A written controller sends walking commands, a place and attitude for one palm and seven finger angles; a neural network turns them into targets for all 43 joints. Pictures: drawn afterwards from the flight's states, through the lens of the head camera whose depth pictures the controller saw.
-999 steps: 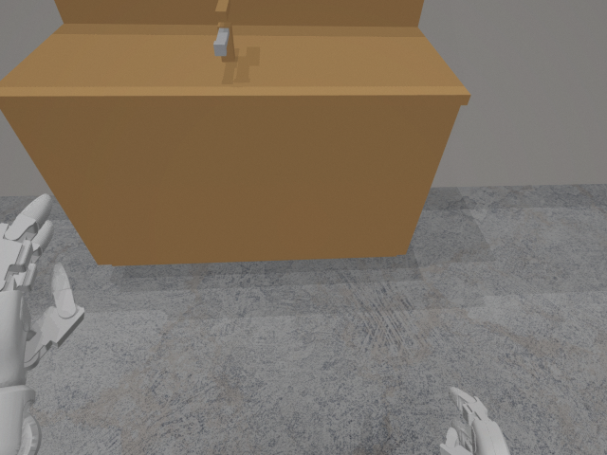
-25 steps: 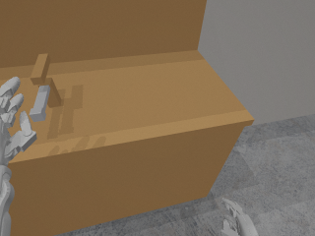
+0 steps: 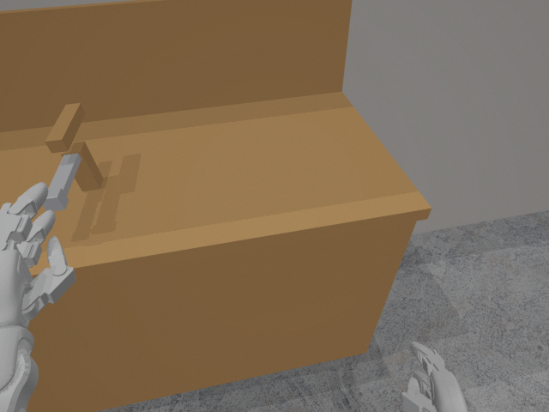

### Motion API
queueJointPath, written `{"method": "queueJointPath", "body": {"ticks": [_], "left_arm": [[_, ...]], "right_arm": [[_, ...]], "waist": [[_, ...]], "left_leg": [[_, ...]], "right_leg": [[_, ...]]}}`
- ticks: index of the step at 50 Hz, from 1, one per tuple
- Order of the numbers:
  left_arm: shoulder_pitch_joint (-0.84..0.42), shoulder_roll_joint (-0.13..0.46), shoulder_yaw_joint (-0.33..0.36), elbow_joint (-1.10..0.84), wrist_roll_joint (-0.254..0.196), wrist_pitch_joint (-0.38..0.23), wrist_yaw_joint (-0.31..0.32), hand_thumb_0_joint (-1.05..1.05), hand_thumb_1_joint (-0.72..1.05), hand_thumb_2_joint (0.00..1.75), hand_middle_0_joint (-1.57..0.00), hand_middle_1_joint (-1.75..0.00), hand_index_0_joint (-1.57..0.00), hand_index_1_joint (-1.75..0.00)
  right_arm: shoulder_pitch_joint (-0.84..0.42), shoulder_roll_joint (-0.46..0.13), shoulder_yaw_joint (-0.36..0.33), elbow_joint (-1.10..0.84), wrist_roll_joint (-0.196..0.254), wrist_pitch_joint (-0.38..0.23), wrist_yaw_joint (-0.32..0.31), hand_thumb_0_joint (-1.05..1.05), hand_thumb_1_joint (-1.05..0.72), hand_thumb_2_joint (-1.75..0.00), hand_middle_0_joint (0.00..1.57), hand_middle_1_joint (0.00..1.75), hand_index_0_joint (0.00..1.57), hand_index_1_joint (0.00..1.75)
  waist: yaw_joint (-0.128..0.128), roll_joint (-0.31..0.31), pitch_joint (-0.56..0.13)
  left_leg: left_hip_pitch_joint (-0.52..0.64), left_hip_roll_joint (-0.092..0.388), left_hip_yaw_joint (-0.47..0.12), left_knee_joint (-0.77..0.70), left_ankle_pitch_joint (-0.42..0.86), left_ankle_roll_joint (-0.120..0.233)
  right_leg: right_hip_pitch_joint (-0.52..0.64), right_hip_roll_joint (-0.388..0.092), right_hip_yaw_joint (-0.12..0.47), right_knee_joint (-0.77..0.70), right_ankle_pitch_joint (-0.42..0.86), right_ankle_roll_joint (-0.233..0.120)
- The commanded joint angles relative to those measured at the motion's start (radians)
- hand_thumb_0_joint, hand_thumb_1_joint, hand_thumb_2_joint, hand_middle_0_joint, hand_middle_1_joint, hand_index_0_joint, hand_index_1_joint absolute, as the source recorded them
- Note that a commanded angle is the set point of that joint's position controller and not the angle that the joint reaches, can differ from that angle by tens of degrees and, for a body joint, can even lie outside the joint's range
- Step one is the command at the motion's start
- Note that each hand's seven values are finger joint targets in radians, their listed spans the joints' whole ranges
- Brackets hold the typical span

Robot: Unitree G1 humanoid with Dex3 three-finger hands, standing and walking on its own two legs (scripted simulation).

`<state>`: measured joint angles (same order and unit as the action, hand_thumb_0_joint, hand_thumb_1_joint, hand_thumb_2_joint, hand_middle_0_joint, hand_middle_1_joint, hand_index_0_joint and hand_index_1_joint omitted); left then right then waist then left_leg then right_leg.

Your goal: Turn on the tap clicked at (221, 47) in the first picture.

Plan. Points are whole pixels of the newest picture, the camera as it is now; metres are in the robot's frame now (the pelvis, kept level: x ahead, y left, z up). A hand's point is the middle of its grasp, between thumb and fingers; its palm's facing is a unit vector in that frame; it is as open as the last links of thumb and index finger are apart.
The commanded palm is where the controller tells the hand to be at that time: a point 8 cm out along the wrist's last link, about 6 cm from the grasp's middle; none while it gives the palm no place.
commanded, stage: turn the palm inward beside the body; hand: left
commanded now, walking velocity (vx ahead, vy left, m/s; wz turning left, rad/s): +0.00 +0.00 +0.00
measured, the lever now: (54, 200) +0.37 +0.42 +0.12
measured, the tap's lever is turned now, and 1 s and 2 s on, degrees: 0 0 0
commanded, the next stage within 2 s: reach beside the lever's end, fingers flat in 1.52 s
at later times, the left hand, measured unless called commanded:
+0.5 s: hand (72, 282) +0.20 +0.26 +0.16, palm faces +0.46 -0.87 -0.20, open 7.4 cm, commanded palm +0.14 +0.30 +0.18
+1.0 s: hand (65, 311) +0.17 +0.25 +0.16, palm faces +0.47 -0.87 -0.11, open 7.4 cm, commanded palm +0.11 +0.29 +0.17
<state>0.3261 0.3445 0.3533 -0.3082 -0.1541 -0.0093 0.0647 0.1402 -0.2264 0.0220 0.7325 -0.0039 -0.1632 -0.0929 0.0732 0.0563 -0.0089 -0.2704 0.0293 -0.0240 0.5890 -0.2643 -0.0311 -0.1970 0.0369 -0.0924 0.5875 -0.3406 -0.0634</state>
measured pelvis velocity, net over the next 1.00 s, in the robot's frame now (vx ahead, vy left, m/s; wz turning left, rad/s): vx -0.01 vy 0.02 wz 0.02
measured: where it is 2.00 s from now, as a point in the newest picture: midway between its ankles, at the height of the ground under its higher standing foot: outside the picture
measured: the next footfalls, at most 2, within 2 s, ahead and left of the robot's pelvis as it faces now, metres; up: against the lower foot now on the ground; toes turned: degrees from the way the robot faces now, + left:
none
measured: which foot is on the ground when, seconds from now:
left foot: down 0.00-1.00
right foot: down 0.00-1.00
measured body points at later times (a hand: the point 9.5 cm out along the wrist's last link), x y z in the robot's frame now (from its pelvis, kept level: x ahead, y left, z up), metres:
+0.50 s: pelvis +0.01 +0.01 +0.00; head -0.02 -0.01 +0.45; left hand +0.17 +0.30 +0.17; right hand +0.21 -0.19 -0.07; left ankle +0.04 +0.14 -0.73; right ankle -0.01 -0.07 -0.73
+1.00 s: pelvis -0.01 +0.02 +0.00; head -0.05 +0.00 +0.45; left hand +0.14 +0.29 +0.17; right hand +0.20 -0.18 -0.06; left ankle +0.04 +0.14 -0.73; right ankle -0.01 -0.07 -0.73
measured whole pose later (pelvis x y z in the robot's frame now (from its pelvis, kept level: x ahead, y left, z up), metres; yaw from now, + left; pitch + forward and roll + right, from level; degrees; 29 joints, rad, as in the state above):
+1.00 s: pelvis -0.01 +0.02 +0.00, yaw +1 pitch -6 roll +0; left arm 0.46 0.21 0.22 -0.53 -0.21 0.15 0.16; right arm 0.16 -0.22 0.06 0.70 0.01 -0.25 -0.11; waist 0.09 0.06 0.00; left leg -0.23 0.00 -0.03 0.56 -0.23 -0.01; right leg -0.15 0.01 -0.10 0.55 -0.31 -0.04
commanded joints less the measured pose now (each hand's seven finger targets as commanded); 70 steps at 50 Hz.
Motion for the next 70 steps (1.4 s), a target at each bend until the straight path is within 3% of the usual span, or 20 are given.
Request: {"method": "queueJointPath", "body": {"ticks": [1, 4, 6, 9, 11, 14, 15, 21, 22, 26, 29, 31, 33, 40, 47, 49, 56, 62, 65, 70], "left_arm": [[0.007, 0.213, 0.186, -0.245, -0.031, -0.081, 0.014, 0.0, 0.9, 0.9, -0.2, -0.3, -0.2, -0.3], [0.026, 0.163, 0.147, -0.273, -0.043, -0.072, 0.003, 0.0, 0.9, 0.9, -0.2, -0.3, -0.2, -0.3], [0.033, 0.167, 0.15, -0.287, -0.05, -0.068, 0.001, 0.0, 0.9, 0.9, -0.2, -0.3, -0.2, -0.3], [-0.01, 0.133, 0.103, -0.321, -0.042, -0.078, 0.007, 0.0, 0.9, 0.9, -0.2, -0.3, -0.2, -0.3], [-0.026, 0.136, 0.093, -0.351, -0.037, -0.082, 0.018, 0.0, 0.9, 0.9, -0.2, -0.3, -0.2, -0.3], [-0.016, 0.109, 0.06, -0.341, -0.028, -0.075, 0.034, 0.0, 0.9, 0.9, -0.2, -0.3, -0.2, -0.3], [0.0, 0.118, 0.079, -0.331, -0.032, -0.068, 0.038, 0.0, 0.9, 0.9, -0.2, -0.3, -0.2, -0.3], [0.013, 0.106, 0.068, -0.349, -0.037, -0.001, 0.058, 0.0, 0.9, 0.9, -0.2, -0.3, -0.2, -0.3], [0.007, 0.079, 0.042, -0.358, -0.039, 0.006, 0.058, 0.0, 0.9, 0.9, -0.2, -0.3, -0.2, -0.3], [-0.009, 0.085, 0.038, -0.382, -0.035, 0.031, 0.07, 0.0, 0.9, 0.9, -0.2, -0.3, -0.2, -0.3], [-0.006, 0.057, 0.013, -0.382, -0.042, 0.037, 0.071, 0.0, 0.9, 0.9, -0.2, -0.3, -0.2, -0.3], [-0.01, 0.067, 0.019, -0.404, -0.043, 0.044, 0.075, 0.0, 0.9, 0.9, -0.2, -0.3, -0.2, -0.3], [-0.014, 0.038, -0.012, -0.392, -0.043, 0.053, 0.075, 0.0, 0.9, 0.9, -0.2, -0.3, -0.2, -0.3], [-0.009, 0.024, -0.028, -0.419, -0.051, 0.074, 0.088, 0.0, 0.9, 0.9, -0.2, -0.3, -0.2, -0.3], [0.009, 0.001, -0.053, -0.453, -0.05, 0.093, 0.1, 0.0, 0.9, 0.9, -0.2, -0.3, -0.2, -0.3], [0.009, 0.006, -0.039, -0.441, -0.058, 0.101, 0.104, 0.0, 0.9, 0.9, -0.2, -0.3, -0.2, -0.3], [0.001, 0.007, -0.024, -0.443, -0.081, 0.144, 0.092, 0.0, 0.9, 0.9, -0.2, -0.3, -0.2, -0.3], [0.001, -0.008, -0.044, -0.465, -0.07, 0.147, 0.087, 0.0, 0.9, 0.9, -0.2, -0.3, -0.2, -0.3], [0.012, -0.002, -0.027, -0.456, -0.075, 0.142, 0.087, 0.0, 0.9, 0.9, -0.2, -0.3, -0.2, -0.3], [0.012, -0.01, -0.032, -0.447, -0.081, 0.154, 0.081, 0.0, 0.9, 0.9, -0.2, -0.3, -0.2, -0.3]], "right_arm": [[-0.108, -0.114, -0.038, -0.177, 0.004, -0.074, 0.003, 0.0, -0.9, -0.9, 0.2, 0.3, 0.2, 0.3], [-0.081, -0.114, -0.041, -0.189, 0.008, -0.083, 0.004, 0.0, -0.9, -0.9, 0.2, 0.3, 0.2, 0.3], [-0.076, -0.121, -0.042, -0.193, 0.011, -0.09, 0.002, 0.0, -0.9, -0.9, 0.2, 0.3, 0.2, 0.3], [-0.066, -0.121, -0.045, -0.193, 0.01, -0.103, -0.003, 0.0, -0.9, -0.9, 0.2, 0.3, 0.2, 0.3], [-0.073, -0.121, -0.042, -0.198, 0.012, -0.115, -0.004, 0.0, -0.9, -0.9, 0.2, 0.3, 0.2, 0.3], [-0.074, -0.116, -0.038, -0.197, 0.009, -0.124, -0.008, 0.0, -0.9, -0.9, 0.2, 0.3, 0.2, 0.3], [-0.072, -0.119, -0.04, -0.196, 0.008, -0.124, -0.01, 0.0, -0.9, -0.9, 0.2, 0.3, 0.2, 0.3], [-0.106, -0.111, -0.024, -0.204, 0.015, -0.125, -0.011, 0.0, -0.9, -0.9, 0.2, 0.3, 0.2, 0.3], [-0.11, -0.103, -0.02, -0.207, 0.015, -0.125, -0.011, 0.0, -0.9, -0.9, 0.2, 0.3, 0.2, 0.3], [-0.126, -0.102, -0.014, -0.207, 0.015, -0.126, -0.012, 0.0, -0.9, -0.9, 0.2, 0.3, 0.2, 0.3], [-0.128, -0.1, -0.011, -0.206, 0.014, -0.128, -0.014, 0.0, -0.9, -0.9, 0.2, 0.3, 0.2, 0.3], [-0.143, -0.099, -0.008, -0.208, 0.014, -0.131, -0.014, 0.0, -0.9, -0.9, 0.2, 0.3, 0.2, 0.3], [-0.142, -0.095, -0.004, -0.206, 0.017, -0.131, -0.016, 0.0, -0.9, -0.9, 0.2, 0.3, 0.2, 0.3], [-0.167, -0.09, -0.002, -0.207, 0.015, -0.138, -0.022, 0.0, -0.9, -0.9, 0.2, 0.3, 0.2, 0.3], [-0.172, -0.085, 0.003, -0.211, 0.018, -0.149, -0.018, 0.0, -0.9, -0.9, 0.2, 0.3, 0.2, 0.3], [-0.177, -0.088, 0.001, -0.208, 0.015, -0.149, -0.021, 0.0, -0.9, -0.9, 0.2, 0.3, 0.2, 0.3], [-0.179, -0.09, 0.0, -0.203, 0.021, -0.153, -0.021, 0.0, -0.9, -0.9, 0.2, 0.3, 0.2, 0.3], [-0.173, -0.086, 0.002, -0.211, 0.018, -0.152, -0.019, 0.0, -0.9, -0.9, 0.2, 0.3, 0.2, 0.3], [-0.162, -0.092, -0.003, -0.211, 0.015, -0.149, -0.018, 0.0, -0.9, -0.9, 0.2, 0.3, 0.2, 0.3], [-0.161, -0.091, -0.004, -0.214, 0.019, -0.142, -0.016, 0.0, -0.9, -0.9, 0.2, 0.3, 0.2, 0.3]], "waist": [[0.033, -0.057, -0.147], [0.021, -0.046, -0.148], [0.019, -0.066, -0.135], [0.004, -0.043, -0.138], [0.01, -0.015, -0.141], [0.008, -0.034, -0.126], [0.012, -0.059, -0.136], [0.025, -0.027, -0.108], [0.022, -0.035, -0.109], [0.023, 0.005, -0.082], [0.017, -0.043, -0.075], [0.021, -0.004, -0.076], [0.014, -0.012, -0.039], [0.017, -0.016, -0.026], [0.02, 0.015, -0.013], [0.019, -0.037, -0.006], [0.025, 0.004, -0.019], [0.024, 0.006, -0.042], [0.025, -0.037, -0.06], [0.024, -0.026, -0.049]], "left_leg": [[0.035, -0.046, 0.01, -0.026, 0.211, 0.054], [0.051, -0.053, 0.022, -0.02, 0.275, 0.058], [0.051, -0.053, 0.022, -0.015, 0.273, 0.06], [0.063, -0.054, 0.02, -0.015, 0.264, 0.062], [0.069, -0.054, 0.019, -0.018, 0.25, 0.061], [0.063, -0.052, 0.014, -0.031, 0.214, 0.063], [0.06, -0.051, 0.013, -0.034, 0.207, 0.062], [0.058, -0.045, 0.011, -0.059, 0.175, 0.058], [0.06, -0.044, 0.01, -0.069, 0.168, 0.057], [0.066, -0.041, 0.008, -0.083, 0.135, 0.054], [0.064, -0.041, 0.005, -0.092, 0.108, 0.056], [0.072, -0.043, 0.005, -0.093, 0.098, 0.055], [0.063, -0.04, 0.0, -0.11, 0.053, 0.053], [0.066, -0.045, -0.003, -0.123, -0.014, 0.055], [0.07, -0.046, -0.005, -0.136, -0.023, 0.052], [0.066, -0.046, -0.01, -0.135, -0.041, 0.055], [0.087, -0.046, -0.008, -0.129, 0.024, 0.054], [0.105, -0.046, -0.01, -0.136, 0.066, 0.054], [0.109, -0.045, -0.007, -0.124, 0.108, 0.056], [0.106, -0.047, -0.002, -0.119, 0.112, 0.056]], "right_leg": [[0.033, -0.087, 0.119, -0.082, 0.504, 0.104], [0.021, -0.072, 0.081, -0.054, 0.584, 0.1], [0.006, -0.067, 0.075, -0.057, 0.566, 0.099], [-0.027, -0.056, 0.063, -0.054, 0.486, 0.086], [-0.04, -0.048, 0.06, -0.058, 0.419, 0.075], [-0.059, -0.041, 0.05, -0.066, 0.332, 0.067], [-0.048, -0.042, 0.053, -0.071, 0.33, 0.068], [-0.04, -0.033, 0.047, -0.099, 0.253, 0.059], [-0.04, -0.034, 0.041, -0.099, 0.241, 0.059], [-0.048, -0.028, 0.04, -0.122, 0.178, 0.054], [-0.05, -0.029, 0.04, -0.132, 0.151, 0.058], [-0.051, -0.028, 0.045, -0.145, 0.131, 0.055], [-0.065, -0.029, 0.039, -0.157, 0.073, 0.055], [-0.059, -0.035, 0.05, -0.195, -0.005, 0.057], [-0.049, -0.033, 0.041, -0.196, -0.006, 0.053], [-0.052, -0.033, 0.044, -0.209, -0.028, 0.057], [-0.03, -0.034, 0.045, -0.212, 0.039, 0.054], [-0.021, -0.031, 0.037, -0.195, 0.089, 0.052], [-0.011, -0.03, 0.036, -0.183, 0.145, 0.054], [-0.013, -0.032, 0.04, -0.185, 0.157, 0.056]]}}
